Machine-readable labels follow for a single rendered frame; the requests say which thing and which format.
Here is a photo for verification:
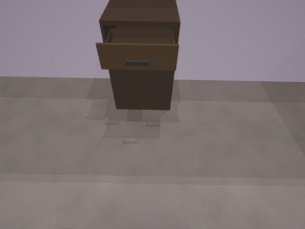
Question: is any cabinet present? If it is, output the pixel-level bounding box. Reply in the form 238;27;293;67
99;0;181;111

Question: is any drawer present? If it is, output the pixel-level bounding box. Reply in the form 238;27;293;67
95;29;179;71

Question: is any handle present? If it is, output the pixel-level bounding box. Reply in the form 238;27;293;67
125;57;150;67

